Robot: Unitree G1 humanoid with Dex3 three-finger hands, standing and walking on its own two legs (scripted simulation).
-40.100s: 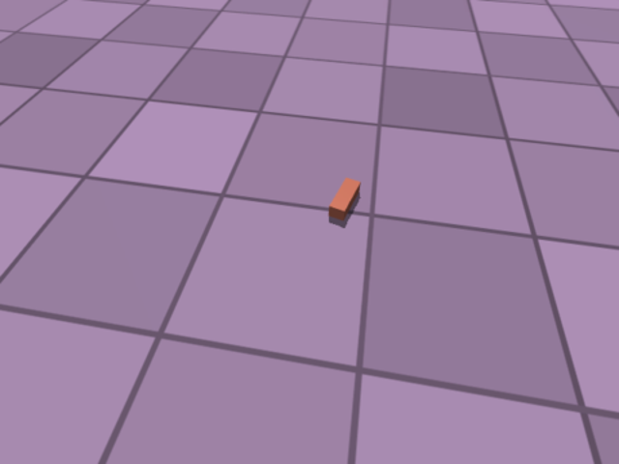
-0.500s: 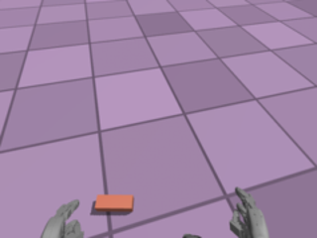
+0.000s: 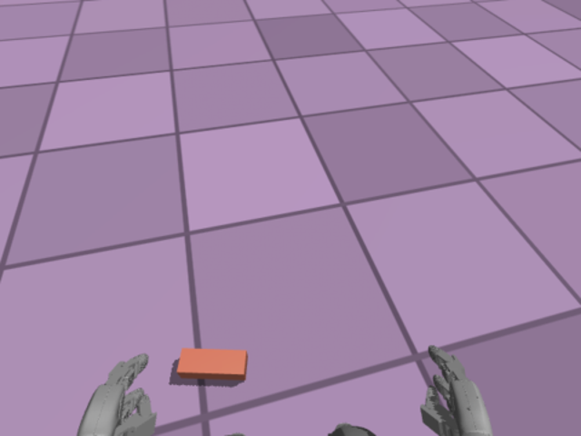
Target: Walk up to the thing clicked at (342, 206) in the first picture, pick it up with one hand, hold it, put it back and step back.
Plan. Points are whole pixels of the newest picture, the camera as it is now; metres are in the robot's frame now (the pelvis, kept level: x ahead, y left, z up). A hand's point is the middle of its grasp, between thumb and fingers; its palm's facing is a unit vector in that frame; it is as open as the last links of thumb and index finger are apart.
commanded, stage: stand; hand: left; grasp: from above
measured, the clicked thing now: (213, 364) +0.43 +0.22 -0.69
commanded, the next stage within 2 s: none
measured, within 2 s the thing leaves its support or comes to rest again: neither
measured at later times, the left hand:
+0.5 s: hand out of the picture +0.05 +0.23 -0.11, palm faces +0.07 -0.95 -0.31, open 7.4 cm
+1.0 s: hand out of the picture +0.04 +0.24 -0.10, palm faces +0.07 -0.94 -0.34, open 7.4 cm
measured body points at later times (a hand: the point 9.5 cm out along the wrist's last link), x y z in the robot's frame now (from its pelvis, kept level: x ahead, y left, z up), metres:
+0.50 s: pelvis +0.00 +0.00 +0.05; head +0.00 +0.00 +0.50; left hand +0.05 +0.28 -0.09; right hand +0.08 -0.27 -0.09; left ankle -0.01 +0.11 -0.69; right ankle +0.02 -0.12 -0.69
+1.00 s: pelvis +0.00 -0.01 +0.06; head -0.01 -0.02 +0.51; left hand +0.03 +0.28 -0.07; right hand +0.07 -0.29 -0.08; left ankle -0.01 +0.11 -0.69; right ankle +0.02 -0.12 -0.69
